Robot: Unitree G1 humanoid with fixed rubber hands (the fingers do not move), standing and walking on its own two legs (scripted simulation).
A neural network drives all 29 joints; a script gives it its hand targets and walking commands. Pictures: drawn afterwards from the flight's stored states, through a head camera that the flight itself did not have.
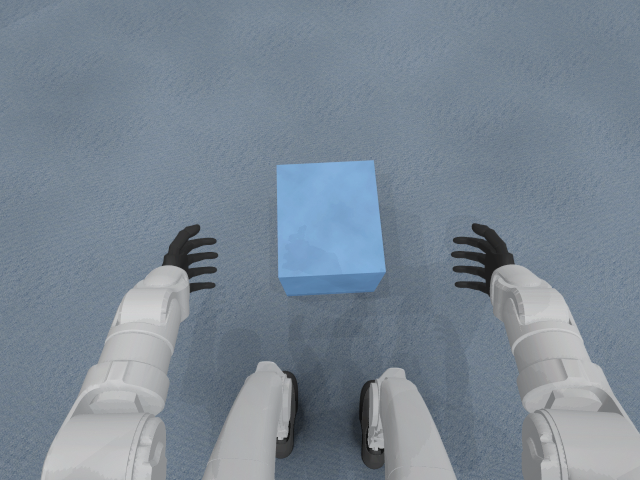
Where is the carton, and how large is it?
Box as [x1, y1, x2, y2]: [277, 160, 385, 295]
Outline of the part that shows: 373,160 277,165 278,277 287,295 360,292 374,290 385,272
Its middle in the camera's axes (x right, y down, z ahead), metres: +0.02 -0.02 +1.05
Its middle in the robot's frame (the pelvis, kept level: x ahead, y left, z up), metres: +0.60 +0.01 -0.57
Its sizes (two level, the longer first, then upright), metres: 0.295 0.249 0.229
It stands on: the floor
